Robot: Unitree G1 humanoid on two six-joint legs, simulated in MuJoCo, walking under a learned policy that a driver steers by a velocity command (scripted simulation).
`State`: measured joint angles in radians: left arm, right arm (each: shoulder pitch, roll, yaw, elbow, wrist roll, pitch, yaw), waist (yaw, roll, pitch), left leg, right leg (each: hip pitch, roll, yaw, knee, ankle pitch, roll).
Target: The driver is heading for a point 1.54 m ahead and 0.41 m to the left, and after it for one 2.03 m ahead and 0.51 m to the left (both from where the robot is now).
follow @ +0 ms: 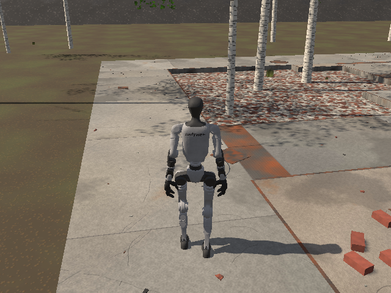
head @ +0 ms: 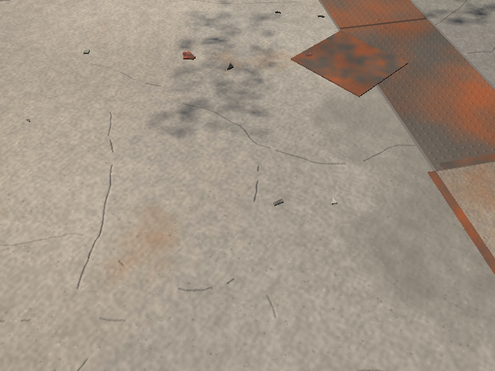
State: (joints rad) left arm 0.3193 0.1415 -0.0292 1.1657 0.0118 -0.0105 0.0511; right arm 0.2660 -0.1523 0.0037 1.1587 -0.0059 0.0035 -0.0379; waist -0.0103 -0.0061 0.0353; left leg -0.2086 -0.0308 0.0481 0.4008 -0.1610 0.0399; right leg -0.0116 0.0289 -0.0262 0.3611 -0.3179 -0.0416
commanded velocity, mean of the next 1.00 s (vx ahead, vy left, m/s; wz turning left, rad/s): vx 0.00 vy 0.00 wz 0.00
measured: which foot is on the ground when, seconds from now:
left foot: down 0.00-1.00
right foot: down 0.00-1.00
